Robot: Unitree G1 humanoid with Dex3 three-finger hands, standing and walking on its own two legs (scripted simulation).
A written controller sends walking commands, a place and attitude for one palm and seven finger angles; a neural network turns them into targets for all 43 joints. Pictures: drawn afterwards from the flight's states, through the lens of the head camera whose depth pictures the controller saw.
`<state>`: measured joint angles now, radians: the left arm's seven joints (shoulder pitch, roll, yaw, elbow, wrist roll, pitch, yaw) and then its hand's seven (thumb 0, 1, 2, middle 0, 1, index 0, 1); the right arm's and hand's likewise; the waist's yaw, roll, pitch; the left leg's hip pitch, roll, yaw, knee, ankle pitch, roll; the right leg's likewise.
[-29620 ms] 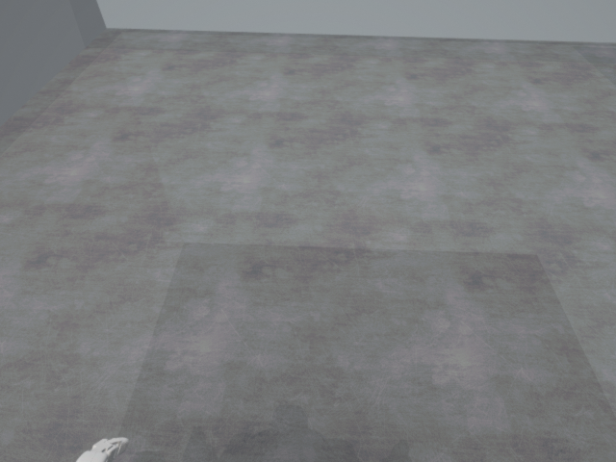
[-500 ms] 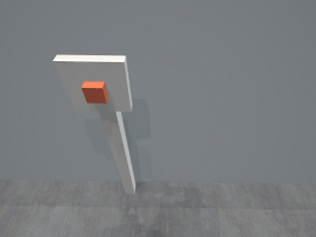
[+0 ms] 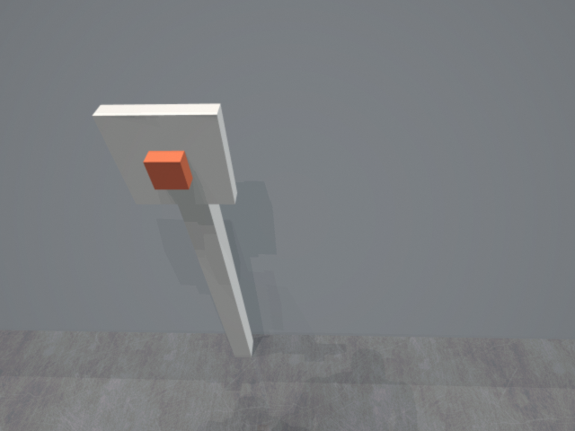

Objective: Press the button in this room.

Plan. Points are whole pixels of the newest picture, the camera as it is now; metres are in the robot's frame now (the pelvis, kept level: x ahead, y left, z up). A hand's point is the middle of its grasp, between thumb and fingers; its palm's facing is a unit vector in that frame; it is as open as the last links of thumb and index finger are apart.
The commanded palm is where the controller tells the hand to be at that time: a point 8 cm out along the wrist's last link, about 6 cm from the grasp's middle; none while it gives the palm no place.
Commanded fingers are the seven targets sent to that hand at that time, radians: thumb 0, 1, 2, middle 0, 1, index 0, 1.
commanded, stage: look again from close up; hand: left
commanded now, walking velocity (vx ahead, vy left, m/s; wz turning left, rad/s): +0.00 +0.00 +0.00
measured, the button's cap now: (169, 169) +0.46 +0.22 +0.13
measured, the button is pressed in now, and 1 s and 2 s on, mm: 0 0 0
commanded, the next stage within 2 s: raise the hand and make a fist in 0.12 s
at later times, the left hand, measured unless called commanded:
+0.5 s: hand (186, 356) +0.21 +0.15 +0.03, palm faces +0.12 -0.99 -0.02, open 6.4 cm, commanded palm +0.11 +0.21 -0.03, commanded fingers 0.00 0.90 0.90 -0.61 -0.75 -0.61 -0.75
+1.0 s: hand (167, 388) +0.17 +0.17 +0.01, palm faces -0.07 -1.00 -0.02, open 3.3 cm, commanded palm +0.13 +0.24 +0.03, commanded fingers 0.00 0.90 0.90 -1.30 -1.50 -1.30 -1.50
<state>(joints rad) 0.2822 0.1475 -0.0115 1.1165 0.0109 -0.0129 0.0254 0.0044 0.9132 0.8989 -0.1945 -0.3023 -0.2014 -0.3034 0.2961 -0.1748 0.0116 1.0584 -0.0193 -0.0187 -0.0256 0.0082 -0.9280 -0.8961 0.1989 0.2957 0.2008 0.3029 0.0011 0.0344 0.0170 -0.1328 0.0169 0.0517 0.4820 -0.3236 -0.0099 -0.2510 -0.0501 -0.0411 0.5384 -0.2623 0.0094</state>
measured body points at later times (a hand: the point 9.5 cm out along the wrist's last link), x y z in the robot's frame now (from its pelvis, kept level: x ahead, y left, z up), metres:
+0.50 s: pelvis -0.01 -0.02 -0.02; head +0.00 -0.03 +0.43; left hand +0.20 +0.20 +0.03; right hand +0.16 -0.28 -0.10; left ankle -0.04 +0.12 -0.74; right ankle +0.02 -0.12 -0.74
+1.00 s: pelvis -0.03 +0.00 -0.05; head +0.00 +0.00 +0.40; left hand +0.17 +0.22 +0.02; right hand +0.14 -0.20 -0.14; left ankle -0.04 +0.12 -0.74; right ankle +0.02 -0.12 -0.74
